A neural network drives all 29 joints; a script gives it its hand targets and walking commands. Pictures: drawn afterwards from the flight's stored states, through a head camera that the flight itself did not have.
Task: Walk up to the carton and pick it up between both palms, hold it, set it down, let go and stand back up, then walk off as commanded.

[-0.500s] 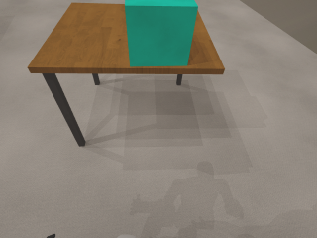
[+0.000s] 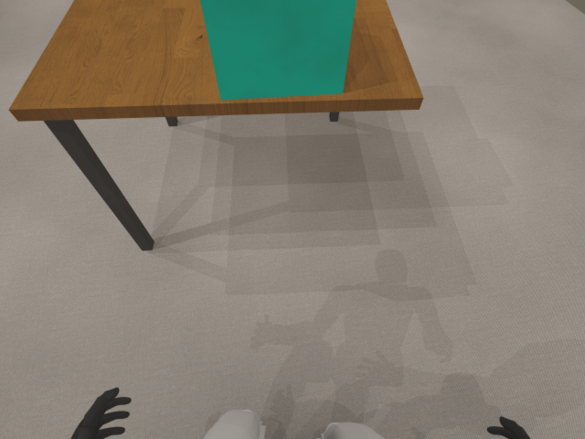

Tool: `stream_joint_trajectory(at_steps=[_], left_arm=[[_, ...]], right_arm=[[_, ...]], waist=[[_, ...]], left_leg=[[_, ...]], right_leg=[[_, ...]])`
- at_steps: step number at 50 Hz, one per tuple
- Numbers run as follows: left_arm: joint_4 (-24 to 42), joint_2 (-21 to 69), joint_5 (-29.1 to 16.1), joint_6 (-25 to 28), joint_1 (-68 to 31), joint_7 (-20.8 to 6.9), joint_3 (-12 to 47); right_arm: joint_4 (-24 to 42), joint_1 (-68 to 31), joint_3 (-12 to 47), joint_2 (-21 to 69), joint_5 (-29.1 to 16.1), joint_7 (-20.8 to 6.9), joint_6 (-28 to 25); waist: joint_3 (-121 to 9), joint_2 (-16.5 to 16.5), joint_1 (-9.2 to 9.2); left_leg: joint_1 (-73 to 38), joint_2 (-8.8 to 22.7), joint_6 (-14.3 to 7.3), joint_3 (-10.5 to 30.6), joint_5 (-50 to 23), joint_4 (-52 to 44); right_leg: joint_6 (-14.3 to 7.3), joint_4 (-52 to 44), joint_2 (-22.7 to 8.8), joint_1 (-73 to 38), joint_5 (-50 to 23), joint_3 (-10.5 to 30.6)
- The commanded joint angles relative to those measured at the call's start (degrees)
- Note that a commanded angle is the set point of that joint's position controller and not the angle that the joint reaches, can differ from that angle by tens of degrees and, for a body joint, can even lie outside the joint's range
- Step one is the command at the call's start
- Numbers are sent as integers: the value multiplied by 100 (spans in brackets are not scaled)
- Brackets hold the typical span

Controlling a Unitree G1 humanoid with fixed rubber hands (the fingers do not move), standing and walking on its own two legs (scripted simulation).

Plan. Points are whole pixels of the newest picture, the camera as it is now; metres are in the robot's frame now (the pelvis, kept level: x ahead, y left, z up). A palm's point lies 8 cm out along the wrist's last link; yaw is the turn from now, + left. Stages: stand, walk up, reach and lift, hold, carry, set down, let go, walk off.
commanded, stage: walk off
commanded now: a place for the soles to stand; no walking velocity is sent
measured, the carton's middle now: (276, 2) +0.91 +0.08 +0.09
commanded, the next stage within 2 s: none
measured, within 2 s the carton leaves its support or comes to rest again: neither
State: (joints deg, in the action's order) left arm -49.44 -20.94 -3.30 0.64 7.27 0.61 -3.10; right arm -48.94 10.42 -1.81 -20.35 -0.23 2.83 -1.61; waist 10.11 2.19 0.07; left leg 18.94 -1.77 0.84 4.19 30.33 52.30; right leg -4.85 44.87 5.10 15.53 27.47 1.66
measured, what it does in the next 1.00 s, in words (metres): steps on the spot: left foot, then right foot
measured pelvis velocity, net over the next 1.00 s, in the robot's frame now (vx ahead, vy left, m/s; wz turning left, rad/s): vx -0.01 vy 0.02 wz -0.02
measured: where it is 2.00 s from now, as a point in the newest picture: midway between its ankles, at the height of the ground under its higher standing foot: outside the picture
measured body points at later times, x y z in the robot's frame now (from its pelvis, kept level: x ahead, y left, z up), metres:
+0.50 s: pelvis +0.03 +0.01 +0.00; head +0.10 +0.02 +0.45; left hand +0.15 +0.32 -0.12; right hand +0.12 -0.29 -0.11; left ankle +0.01 +0.14 -0.71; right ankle -0.04 -0.09 -0.65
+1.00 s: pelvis -0.01 +0.02 -0.01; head +0.05 -0.01 +0.44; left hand +0.08 +0.34 -0.10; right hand +0.10 -0.27 -0.15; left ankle -0.02 +0.14 -0.67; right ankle +0.03 -0.09 -0.71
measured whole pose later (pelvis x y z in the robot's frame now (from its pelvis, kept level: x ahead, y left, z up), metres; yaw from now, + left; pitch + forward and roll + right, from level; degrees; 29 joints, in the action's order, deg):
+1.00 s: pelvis -0.01 +0.02 -0.01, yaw -1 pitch -6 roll -1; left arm -50.4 -20.4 -3.3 0.4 8.6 3.1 -3.0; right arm -48.9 6.6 -1.8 -20.3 -0.2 2.8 0.8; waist 14.9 -6.1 0.0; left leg 21.1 -4.2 0.7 6.6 30.7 64.0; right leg -2.1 45.8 6.3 18.7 20.7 4.4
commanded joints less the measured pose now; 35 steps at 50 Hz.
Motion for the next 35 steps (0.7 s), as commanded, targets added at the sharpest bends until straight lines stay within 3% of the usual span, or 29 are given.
stream_joint_trajectory(at_steps=[1,2,5,9,11,12,13,14,15,16,17,18,21,24,26,27,28,29,30,31,32,34,35], left_arm=[[218,-1305,276,159,649,241,-237],[196,-1316,288,167,826,260,-225],[135,-1279,287,142,938,281,-239],[191,-1238,237,71,798,257,-251],[224,-1254,201,28,510,251,-234],[317,-1278,189,5,268,238,-206],[423,-1286,167,4,-35,254,-199],[502,-1364,161,19,-244,233,-232],[535,-1277,201,8,-192,249,-250],[592,-1135,261,-38,-322,267,-288],[519,-1238,291,-88,-430,263,-276],[414,-1253,270,-83,-370,242,-243],[334,-1149,260,-57,-268,184,-198],[340,-1123,256,24,-357,199,-170],[240,-1056,283,113,-260,190,-158],[55,-1002,282,144,72,179,-161],[-120,-1082,276,158,517,184,-234],[-40,-1506,339,135,782,241,-326],[126,-1934,364,85,752,262,-427],[242,-1795,344,51,403,264,-403],[301,-1754,367,85,264,314,-439],[394,-1553,321,102,130,370,-444],[430,-1368,302,96,184,378,-415]], right_arm=[[387,-240,-369,-1262,-1,53,60],[393,-314,-365,-1262,0,50,49],[398,-413,-342,-1199,14,42,53],[292,-284,-323,-1137,22,63,34],[212,-60,-328,-1133,29,76,14],[212,112,-367,-1182,55,89,-3],[144,320,-429,-1258,93,85,-32],[153,702,-569,-1506,103,105,-99],[201,831,-681,-1863,25,131,-93],[217,836,-626,-1858,7,165,-84],[134,904,-581,-1799,-26,189,-63],[153,834,-564,-1762,-9,185,-61],[253,530,-518,-1564,63,204,-21],[336,375,-525,-1522,99,169,11],[367,138,-529,-1472,104,127,52],[389,-123,-495,-1441,62,82,104],[447,-296,-478,-1350,25,42,131],[466,-127,-460,-1256,-40,3,150],[586,-4,-390,-1078,-46,29,197],[404,-62,-531,-1376,-53,65,272],[401,-71,-575,-1406,-58,72,295],[470,-105,-583,-1357,-90,73,318],[490,-26,-580,-1348,-86,65,309]], waist=[[-791,162,333],[-771,67,407],[-749,223,516],[-1007,468,440],[-1121,526,256],[-1180,566,60],[-1186,301,-218],[-1642,-171,-578],[-1978,-829,-703],[-1756,-968,-676],[-1567,-511,-659],[-1409,-471,-641],[-839,-916,-647],[-759,-1054,-576],[-814,-973,-333],[-917,-857,-65],[-1128,-489,226],[-1684,12,303],[-1824,832,276],[-1740,-160,192],[-1396,-263,160],[-997,-79,118],[-977,-86,119]], left_leg=[[1635,-119,-169,250,216,937],[1758,-130,-136,262,203,871],[1891,-76,-110,168,-55,183],[1491,23,-69,-113,-470,-812],[1156,56,-127,-259,-584,-1405],[649,95,-210,-214,-766,-1739],[-127,172,-323,-94,-1534,-2203],[-1405,803,-714,689,-4310,-2362],[-2082,1824,-1638,2051,-6848,-1892],[-2701,2200,-2164,2678,-8210,-1786],[-2603,2257,-2103,2640,-7773,-1864],[-2546,2175,-1995,2456,-7520,-1900],[-2344,2027,-1942,2286,-6902,-2003],[-2293,1815,-1789,2104,-6318,-2009],[-2269,1359,-1336,1504,-5848,-1518],[-1795,953,-978,889,-5247,-1193],[-1137,584,-642,514,-4489,-678],[48,127,-365,353,-2817,-53],[1116,-649,-268,478,736,825],[849,-624,-218,1021,653,1547],[1070,-569,-200,1047,511,1991],[1502,-468,-226,981,331,2307],[1530,-439,-212,912,117,2360]], right_leg=[[173,-1300,-1915,-2163,-6972,2110],[241,-1324,-1890,-2277,-6908,2156],[438,-1298,-1634,-2579,-6508,2006],[495,-1106,-1510,-2696,-6485,1893],[395,-869,-1516,-2597,-6670,1871],[352,-621,-1440,-2113,-6852,1774],[441,-175,-1278,-1428,-6928,1551],[583,864,-875,-375,-5712,1280],[816,2284,-13,466,-2576,933],[725,2840,510,1406,1031,969],[518,2827,398,1604,1470,1086],[440,2856,391,1814,1397,1087],[373,2680,207,2242,1450,1188],[352,1153,-171,2170,1054,955],[276,-939,-547,1673,-105,616],[324,-1998,-546,768,-1264,208],[410,-2529,-576,-393,-2923,208],[322,-1749,-934,-1765,-5058,1098],[-122,-1537,-2010,-2249,-6547,2850],[-495,-1524,-2308,-1474,-6100,2966],[-592,-1524,-2397,-1334,-6022,2941],[-570,-1367,-2339,-1437,-6349,2715],[-307,-1331,-2137,-1488,-6300,2559]])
